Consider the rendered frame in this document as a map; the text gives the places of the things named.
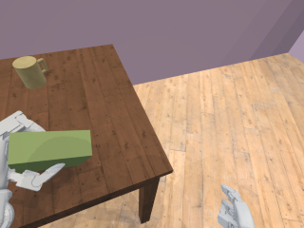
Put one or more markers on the robot left forearm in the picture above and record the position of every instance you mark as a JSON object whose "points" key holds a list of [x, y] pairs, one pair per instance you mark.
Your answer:
{"points": [[6, 210]]}

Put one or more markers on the table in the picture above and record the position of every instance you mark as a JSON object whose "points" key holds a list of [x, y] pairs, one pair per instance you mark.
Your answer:
{"points": [[86, 89]]}

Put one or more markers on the sponge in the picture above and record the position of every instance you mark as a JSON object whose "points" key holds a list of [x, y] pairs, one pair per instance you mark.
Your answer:
{"points": [[40, 150]]}

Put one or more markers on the robot left hand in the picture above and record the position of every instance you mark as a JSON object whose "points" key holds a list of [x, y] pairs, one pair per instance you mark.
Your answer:
{"points": [[15, 123]]}

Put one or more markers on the robot right hand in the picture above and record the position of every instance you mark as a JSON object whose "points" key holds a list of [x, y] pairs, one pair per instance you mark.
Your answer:
{"points": [[239, 214]]}

